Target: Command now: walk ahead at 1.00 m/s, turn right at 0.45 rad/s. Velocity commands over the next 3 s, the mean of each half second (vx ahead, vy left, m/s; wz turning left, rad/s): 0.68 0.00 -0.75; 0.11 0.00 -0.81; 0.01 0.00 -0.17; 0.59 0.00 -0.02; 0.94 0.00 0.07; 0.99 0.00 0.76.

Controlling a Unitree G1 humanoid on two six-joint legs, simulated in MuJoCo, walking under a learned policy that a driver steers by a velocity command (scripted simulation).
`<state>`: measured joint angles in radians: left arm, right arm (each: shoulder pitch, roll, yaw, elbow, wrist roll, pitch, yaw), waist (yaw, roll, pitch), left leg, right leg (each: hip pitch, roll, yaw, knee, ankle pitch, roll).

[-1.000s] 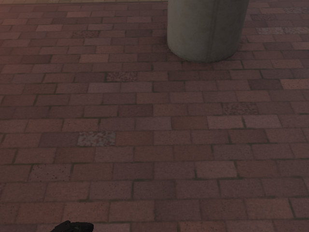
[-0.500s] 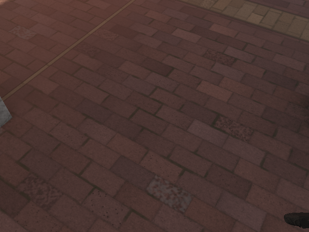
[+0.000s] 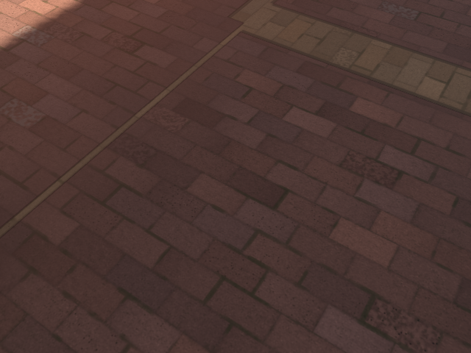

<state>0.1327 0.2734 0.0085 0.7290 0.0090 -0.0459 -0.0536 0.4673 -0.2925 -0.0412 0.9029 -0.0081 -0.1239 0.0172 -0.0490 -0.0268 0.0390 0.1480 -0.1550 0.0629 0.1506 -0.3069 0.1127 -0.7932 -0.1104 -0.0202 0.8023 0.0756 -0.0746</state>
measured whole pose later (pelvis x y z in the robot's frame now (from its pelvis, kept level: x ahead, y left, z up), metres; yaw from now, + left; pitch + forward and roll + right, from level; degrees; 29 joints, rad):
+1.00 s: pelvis +0.49 -0.05 +0.00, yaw -50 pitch +0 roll +2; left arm 0.17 0.27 0.03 0.60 0.03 0.07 -0.02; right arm 0.27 -0.31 -0.05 0.69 -0.03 0.06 -0.01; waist -0.04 0.03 0.03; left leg -0.48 0.07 0.10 0.86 -0.42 -0.05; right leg -0.32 0.01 0.02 0.63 -0.30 -0.05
